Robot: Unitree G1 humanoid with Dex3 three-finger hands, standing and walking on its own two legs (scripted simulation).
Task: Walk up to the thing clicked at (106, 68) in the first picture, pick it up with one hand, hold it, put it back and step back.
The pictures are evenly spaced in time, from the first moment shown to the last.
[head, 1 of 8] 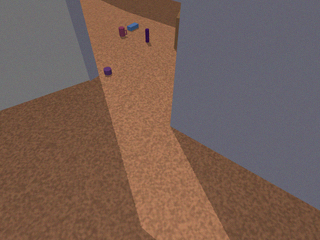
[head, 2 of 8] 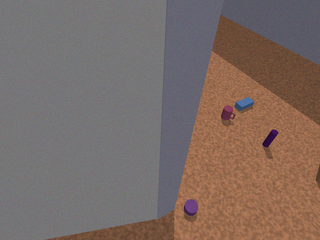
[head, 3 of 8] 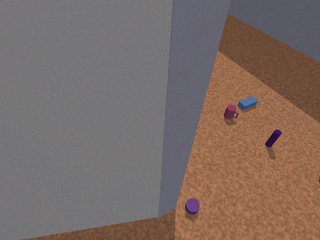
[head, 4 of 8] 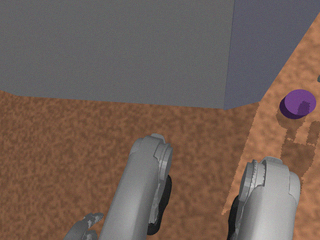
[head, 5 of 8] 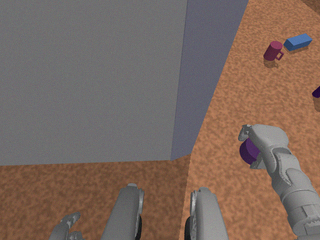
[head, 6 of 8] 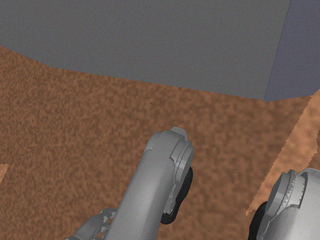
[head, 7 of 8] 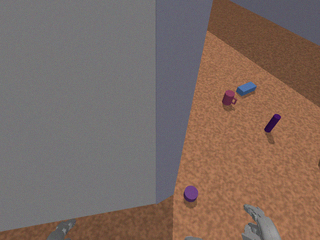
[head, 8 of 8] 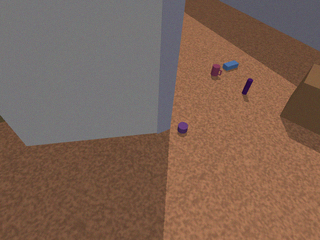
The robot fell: no
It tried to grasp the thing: yes
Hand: right
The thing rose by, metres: 0.69
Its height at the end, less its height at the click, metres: +0.00
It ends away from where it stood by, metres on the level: 0.01
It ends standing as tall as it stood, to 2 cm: yes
